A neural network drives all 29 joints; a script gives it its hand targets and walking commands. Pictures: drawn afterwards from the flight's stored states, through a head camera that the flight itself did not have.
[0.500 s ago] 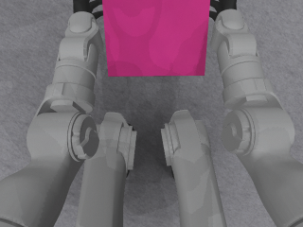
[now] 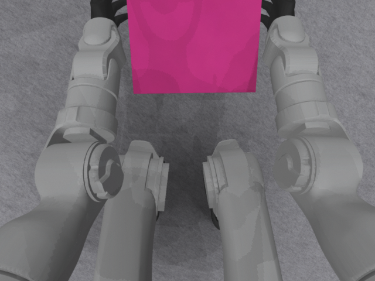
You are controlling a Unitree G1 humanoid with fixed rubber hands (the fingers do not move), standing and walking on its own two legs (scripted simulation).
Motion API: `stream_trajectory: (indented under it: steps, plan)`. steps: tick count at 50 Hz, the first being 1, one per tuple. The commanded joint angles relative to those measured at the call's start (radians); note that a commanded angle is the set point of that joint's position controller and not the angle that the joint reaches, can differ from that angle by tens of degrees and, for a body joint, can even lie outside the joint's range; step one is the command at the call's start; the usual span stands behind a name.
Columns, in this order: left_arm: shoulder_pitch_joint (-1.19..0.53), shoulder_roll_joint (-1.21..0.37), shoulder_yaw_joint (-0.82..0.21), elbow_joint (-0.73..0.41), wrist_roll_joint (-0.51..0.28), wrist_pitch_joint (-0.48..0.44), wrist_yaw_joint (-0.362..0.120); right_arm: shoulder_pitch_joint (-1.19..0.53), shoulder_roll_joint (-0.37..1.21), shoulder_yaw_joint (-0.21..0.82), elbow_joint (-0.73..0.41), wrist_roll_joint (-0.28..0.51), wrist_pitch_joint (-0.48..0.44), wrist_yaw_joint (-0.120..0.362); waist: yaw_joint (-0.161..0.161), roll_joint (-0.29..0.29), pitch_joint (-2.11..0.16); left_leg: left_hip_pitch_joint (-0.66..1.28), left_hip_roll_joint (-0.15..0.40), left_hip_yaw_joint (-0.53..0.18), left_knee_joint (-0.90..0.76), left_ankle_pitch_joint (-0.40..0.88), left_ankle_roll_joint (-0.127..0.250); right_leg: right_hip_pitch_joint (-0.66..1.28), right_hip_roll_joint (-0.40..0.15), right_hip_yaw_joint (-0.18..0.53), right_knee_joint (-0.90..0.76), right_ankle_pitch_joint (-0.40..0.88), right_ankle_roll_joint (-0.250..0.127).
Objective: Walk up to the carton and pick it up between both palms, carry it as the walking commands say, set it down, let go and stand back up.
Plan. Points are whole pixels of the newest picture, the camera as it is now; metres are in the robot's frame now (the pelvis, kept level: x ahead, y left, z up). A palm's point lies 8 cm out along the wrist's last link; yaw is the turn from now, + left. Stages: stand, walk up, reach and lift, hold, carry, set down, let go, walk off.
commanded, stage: set down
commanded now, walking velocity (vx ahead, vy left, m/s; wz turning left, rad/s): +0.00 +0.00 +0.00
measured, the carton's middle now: (191, 36) +0.52 -0.02 -0.23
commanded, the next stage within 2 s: none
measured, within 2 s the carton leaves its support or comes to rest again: rests again in 0.32 s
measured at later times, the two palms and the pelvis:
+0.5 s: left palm (103, 20) +0.53 +0.14 -0.16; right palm (273, 19) +0.53 -0.16 -0.16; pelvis +0.01 +0.00 +0.00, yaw +0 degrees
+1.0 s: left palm (104, 27) +0.52 +0.14 -0.17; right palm (274, 26) +0.52 -0.16 -0.17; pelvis +0.00 +0.00 -0.01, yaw +0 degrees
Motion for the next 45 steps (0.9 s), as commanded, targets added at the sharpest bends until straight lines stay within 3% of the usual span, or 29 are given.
stream_trajectory:
  steps: [1,2,3,4,5,6,8,9,11,12,13,15,19,23,24,25,26,27,29,30,32,35,36,37,39,40,41,43,45]
  plan:
    - [-0.460,-0.821,-0.375,0.027,-0.044,-0.010,-0.259,-0.418,0.929,0.354,0.006,0.065,-0.008,0.264,0.016,-0.029,-0.898,0.452,-0.027,-0.009,-0.153,0.338,0.027,0.459,0.023,0.021,-0.218,0.406,0.003]
    - [-0.566,-0.784,-0.362,-0.008,-0.069,-0.013,-0.260,-0.401,0.917,0.328,0.056,0.038,0.001,0.256,-0.009,-0.067,-0.866,0.383,-0.019,0.000,-0.129,0.317,0.023,0.452,0.002,0.052,-0.234,0.406,-0.003]
    - [-0.508,-0.795,-0.355,0.033,-0.033,-0.006,-0.265,-0.414,0.931,0.325,0.015,0.041,-0.008,0.263,0.042,-0.006,-0.858,0.402,-0.017,0.006,-0.142,0.323,0.026,0.402,0.015,0.043,-0.215,0.396,-0.001]
    - [-0.511,-0.796,-0.362,0.024,-0.054,-0.010,-0.262,-0.422,0.918,0.336,0.005,0.047,-0.004,0.264,-0.008,-0.062,-0.864,0.432,-0.019,-0.024,-0.151,0.330,0.034,0.399,0.010,0.020,-0.221,0.400,0.008]
    - [-0.492,-0.786,-0.357,0.017,-0.049,-0.008,-0.262,-0.454,0.914,0.355,-0.007,0.060,-0.009,0.261,0.041,-0.042,-0.896,0.421,-0.018,-0.017,-0.134,0.321,0.033,0.446,0.003,0.042,-0.203,0.400,0.003]
    - [-0.531,-0.772,-0.358,-0.001,-0.045,-0.010,-0.262,-0.440,0.936,0.343,-0.005,0.056,-0.007,0.269,0.045,-0.022,-0.851,0.398,-0.025,0.004,-0.127,0.349,0.030,0.390,0.016,0.056,-0.223,0.402,-0.005]
    - [-0.493,-0.803,-0.354,0.019,-0.056,-0.013,-0.265,-0.430,0.906,0.347,0.004,0.048,-0.007,0.259,0.009,-0.056,-0.851,0.415,-0.028,-0.008,-0.137,0.356,0.032,0.412,0.008,0.041,-0.225,0.421,0.003]
    - [-0.455,-0.801,-0.323,0.051,-0.023,-0.007,-0.270,-0.425,0.906,0.340,0.023,0.047,-0.010,0.260,0.057,-0.036,-0.831,0.384,-0.025,0.012,-0.144,0.336,0.026,0.449,0.006,0.052,-0.238,0.414,0.004]
    - [-0.467,-0.802,-0.308,0.061,-0.021,0.001,-0.273,-0.397,0.881,0.313,0.037,0.021,-0.003,0.259,0.019,-0.016,-0.829,0.386,-0.015,0.011,-0.125,0.324,0.020,0.432,0.008,0.060,-0.235,0.407,-0.003]
    - [-0.403,-0.769,-0.299,0.095,0.000,0.006,-0.270,-0.410,0.879,0.308,0.030,0.024,0.002,0.265,0.060,-0.017,-0.809,0.420,-0.017,-0.004,-0.139,0.326,0.030,0.390,0.003,0.045,-0.217,0.385,0.008]
    - [-0.386,-0.794,-0.299,0.114,0.007,0.015,-0.278,-0.404,0.854,0.296,0.021,0.022,-0.007,0.263,0.036,0.022,-0.772,0.412,-0.014,0.001,-0.143,0.319,0.023,0.372,0.011,0.044,-0.232,0.364,-0.001]
    - [-0.462,-0.754,-0.307,0.003,-0.020,-0.013,-0.279,-0.367,0.945,0.310,0.048,0.022,0.009,0.273,0.038,-0.079,-0.821,0.358,-0.019,0.004,-0.134,0.337,0.034,0.429,0.005,0.056,-0.235,0.412,0.000]
    - [-0.407,-0.817,-0.314,0.056,-0.036,-0.003,-0.285,-0.344,0.887,0.306,0.040,0.001,-0.005,0.269,-0.013,-0.066,-0.805,0.396,-0.026,-0.014,-0.142,0.343,0.030,0.425,0.012,0.031,-0.227,0.420,-0.002]
    - [-0.434,-0.807,-0.356,0.039,-0.050,-0.015,-0.278,-0.362,0.884,0.320,0.012,0.028,-0.017,0.272,0.018,0.021,-0.874,0.465,-0.015,-0.010,-0.109,0.408,0.016,0.383,0.006,0.047,-0.197,0.450,-0.011]
    - [-0.397,-0.839,-0.351,0.074,-0.052,-0.007,-0.276,-0.371,0.858,0.334,0.019,0.027,-0.023,0.264,-0.010,-0.034,-0.854,0.406,-0.014,-0.018,-0.121,0.381,0.020,0.451,-0.005,0.035,-0.200,0.471,0.000]
    - [-0.448,-0.764,-0.339,0.034,-0.062,-0.022,-0.272,-0.368,0.886,0.344,0.034,0.031,-0.016,0.264,0.026,-0.081,-0.852,0.376,-0.011,-0.021,-0.123,0.369,0.025,0.474,-0.014,0.057,-0.206,0.476,0.003]
    - [-0.436,-0.787,-0.355,0.041,-0.068,-0.018,-0.271,-0.380,0.857,0.328,0.006,0.021,-0.020,0.260,-0.014,-0.065,-0.855,0.399,-0.015,-0.020,-0.105,0.375,0.024,0.416,-0.005,0.037,-0.197,0.461,0.006]
    - [-0.382,-0.762,-0.328,0.080,-0.045,-0.020,-0.271,-0.363,0.865,0.326,0.020,0.015,-0.021,0.260,0.022,-0.062,-0.853,0.402,-0.014,-0.011,-0.102,0.380,0.024,0.431,-0.006,0.039,-0.198,0.449,0.011]
    - [-0.400,-0.799,-0.344,0.079,-0.042,-0.011,-0.274,-0.315,0.847,0.302,0.045,0.010,-0.020,0.265,-0.018,-0.009,-0.828,0.425,-0.005,-0.019,-0.124,0.387,0.012,0.389,-0.001,0.035,-0.199,0.444,-0.003]
    - [-0.393,-0.730,-0.329,0.048,-0.036,-0.022,-0.270,-0.333,0.853,0.296,0.048,0.011,-0.014,0.268,0.030,-0.018,-0.791,0.409,-0.020,-0.011,-0.123,0.377,0.018,0.377,-0.003,0.038,-0.200,0.431,-0.002]
    - [-0.413,-0.765,-0.345,0.036,-0.042,-0.030,-0.264,-0.373,0.823,0.307,-0.007,0.020,-0.028,0.268,-0.013,-0.006,-0.824,0.452,-0.010,-0.029,-0.115,0.400,0.020,0.327,0.004,0.026,-0.193,0.419,-0.006]
    - [-0.393,-0.686,-0.310,0.038,-0.056,-0.041,-0.251,-0.324,0.786,0.289,0.017,-0.006,-0.033,0.249,-0.003,-0.051,-0.806,0.381,-0.019,-0.020,-0.114,0.389,0.021,0.379,-0.011,0.039,-0.196,0.441,0.002]
    - [-0.377,-0.685,-0.335,0.050,-0.062,-0.042,-0.246,-0.368,0.741,0.296,-0.011,0.014,-0.038,0.249,-0.015,-0.015,-0.895,0.460,-0.010,-0.036,-0.115,0.389,0.021,0.398,-0.012,0.024,-0.170,0.444,0.007]
    - [-0.400,-0.647,-0.306,0.032,-0.067,-0.052,-0.239,-0.355,0.724,0.298,0.005,0.011,-0.041,0.234,-0.025,-0.077,-0.864,0.418,-0.013,-0.022,-0.090,0.380,0.025,0.402,-0.012,0.030,-0.192,0.433,0.009]
    - [-0.442,-0.595,-0.312,0.043,-0.088,-0.059,-0.231,-0.301,0.680,0.270,0.040,-0.001,-0.047,0.217,-0.024,-0.028,-0.902,0.398,0.002,-0.003,-0.086,0.353,-0.002,0.479,-0.024,0.060,-0.197,0.453,-0.002]
    - [-0.389,-0.559,-0.306,0.065,-0.074,-0.057,-0.220,-0.341,0.666,0.276,-0.011,0.026,-0.054,0.210,0.002,-0.055,-0.894,0.406,-0.001,-0.021,-0.102,0.367,0.019,0.475,-0.023,0.049,-0.188,0.465,0.012]
    - [-0.378,-0.526,-0.292,0.067,-0.069,-0.062,-0.209,-0.334,0.599,0.259,0.006,0.020,-0.061,0.200,0.016,-0.015,-0.907,0.443,-0.005,-0.004,-0.106,0.364,0.006,0.445,-0.015,0.034,-0.183,0.430,0.011]
    - [-0.381,-0.369,-0.271,0.052,-0.080,-0.089,-0.164,-0.282,0.453,0.216,0.054,0.023,-0.074,0.157,-0.018,-0.018,-0.938,0.423,0.016,0.002,-0.098,0.358,-0.008,0.511,-0.028,0.058,-0.192,0.473,0.012]
    - [-0.297,-0.152,-0.203,0.076,-0.064,-0.108,-0.114,-0.241,0.251,0.164,0.049,0.018,-0.093,0.113,0.014,-0.016,-0.920,0.454,0.011,0.014,-0.105,0.356,-0.013,0.496,-0.027,0.059,-0.210,0.433,0.020]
